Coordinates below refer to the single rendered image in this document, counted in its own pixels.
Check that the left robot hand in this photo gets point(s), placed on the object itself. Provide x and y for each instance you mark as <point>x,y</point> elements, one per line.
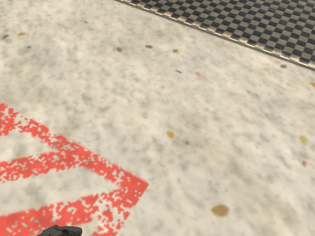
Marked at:
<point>56,230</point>

